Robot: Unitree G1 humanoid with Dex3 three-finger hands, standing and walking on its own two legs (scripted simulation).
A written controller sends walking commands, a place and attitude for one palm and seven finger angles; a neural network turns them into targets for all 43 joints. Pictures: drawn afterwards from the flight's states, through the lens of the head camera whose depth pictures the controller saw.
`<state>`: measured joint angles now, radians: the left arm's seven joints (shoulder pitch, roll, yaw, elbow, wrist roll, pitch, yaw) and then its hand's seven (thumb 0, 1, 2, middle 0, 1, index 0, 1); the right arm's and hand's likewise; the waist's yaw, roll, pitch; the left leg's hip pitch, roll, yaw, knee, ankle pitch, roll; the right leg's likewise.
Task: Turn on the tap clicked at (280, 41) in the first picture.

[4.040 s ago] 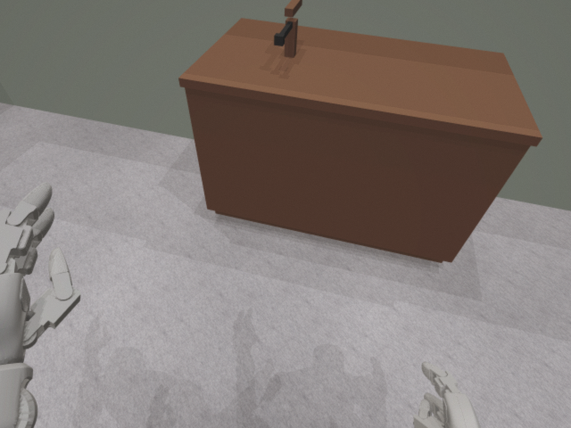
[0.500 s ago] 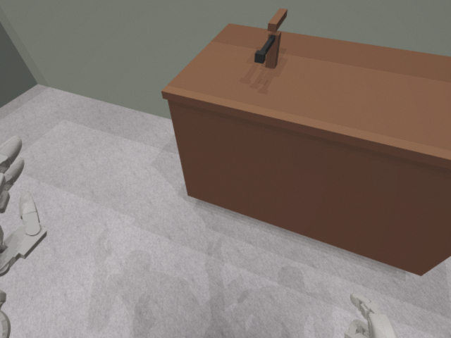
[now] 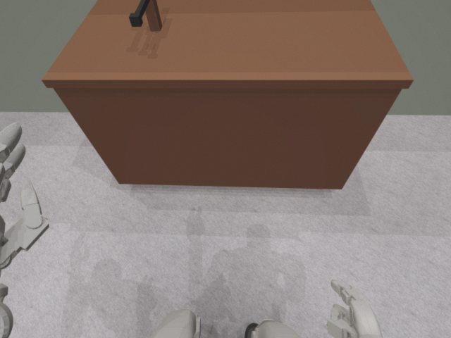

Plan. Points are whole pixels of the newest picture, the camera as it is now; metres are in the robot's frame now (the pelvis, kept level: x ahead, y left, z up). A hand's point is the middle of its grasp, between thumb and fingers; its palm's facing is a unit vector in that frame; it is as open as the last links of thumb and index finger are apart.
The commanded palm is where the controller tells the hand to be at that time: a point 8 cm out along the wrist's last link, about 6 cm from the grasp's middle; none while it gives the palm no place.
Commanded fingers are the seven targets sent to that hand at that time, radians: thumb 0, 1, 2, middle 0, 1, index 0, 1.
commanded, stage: turn to face it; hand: left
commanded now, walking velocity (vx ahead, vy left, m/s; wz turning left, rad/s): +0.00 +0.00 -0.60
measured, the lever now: (136, 19) +0.91 +0.32 +0.07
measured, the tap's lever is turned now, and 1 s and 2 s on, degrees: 0 0 0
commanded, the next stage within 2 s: take the last steps up to it in 0.52 s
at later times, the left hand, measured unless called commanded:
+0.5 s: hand (121, 231) +0.22 +0.13 +0.17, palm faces +0.20 -0.86 -0.47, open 7.5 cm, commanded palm +0.17 +0.19 +0.19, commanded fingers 0.00 0.90 0.90 -0.20 -0.30 -0.20 -0.30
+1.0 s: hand (132, 236) +0.21 +0.11 +0.18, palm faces +0.16 -0.89 -0.43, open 7.4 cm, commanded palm +0.18 +0.16 +0.19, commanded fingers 0.00 0.90 0.90 -0.20 -0.30 -0.20 -0.30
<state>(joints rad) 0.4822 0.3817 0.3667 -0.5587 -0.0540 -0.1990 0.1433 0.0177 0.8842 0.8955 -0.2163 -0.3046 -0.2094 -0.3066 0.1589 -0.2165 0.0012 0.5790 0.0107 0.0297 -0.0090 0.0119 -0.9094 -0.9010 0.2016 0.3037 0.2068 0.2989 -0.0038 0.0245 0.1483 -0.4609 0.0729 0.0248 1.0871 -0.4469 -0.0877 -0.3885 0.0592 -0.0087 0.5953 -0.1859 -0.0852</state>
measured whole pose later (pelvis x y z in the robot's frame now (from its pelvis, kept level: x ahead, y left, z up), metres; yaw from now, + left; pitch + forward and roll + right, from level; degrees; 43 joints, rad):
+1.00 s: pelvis -0.06 -0.06 +0.01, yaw -17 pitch +0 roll +0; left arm 0.49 0.35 0.35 -0.42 0.00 -0.23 0.16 0.02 0.89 0.90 -0.21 -0.30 -0.21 -0.31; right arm 0.28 -0.22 -0.03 0.64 0.00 -0.09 -0.07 0.01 -0.91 -0.90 0.20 0.30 0.20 0.30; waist -0.01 0.03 -0.03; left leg -0.22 0.04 0.07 0.54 -0.32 0.01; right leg -0.33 -0.02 -0.11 0.70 -0.43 0.01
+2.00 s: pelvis +0.16 -0.01 +0.01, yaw -15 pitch +0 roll +2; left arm 0.52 0.36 0.35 -0.56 -0.01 -0.27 0.16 0.02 0.88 0.90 -0.22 -0.30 -0.21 -0.31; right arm 0.22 -0.25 -0.05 0.62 -0.01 -0.07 -0.06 0.01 -0.91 -0.90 0.20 0.30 0.20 0.30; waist 0.00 -0.04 0.08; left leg -0.42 0.10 0.12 0.65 -0.24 0.00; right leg -0.20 -0.15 -0.16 0.56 -0.35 0.04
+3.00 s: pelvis +0.34 +0.05 +0.00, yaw -17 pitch -1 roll +0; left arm 0.49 0.37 0.35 -0.51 -0.03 -0.22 0.14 0.02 0.89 0.90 -0.21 -0.30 -0.21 -0.31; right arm 0.20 -0.15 0.04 0.61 0.01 -0.08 -0.05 0.01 -0.91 -0.90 0.20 0.30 0.21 0.30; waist 0.01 0.04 0.05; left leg -0.34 0.07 0.13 0.66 -0.32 0.00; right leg -0.30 -0.02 -0.15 0.63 -0.31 -0.04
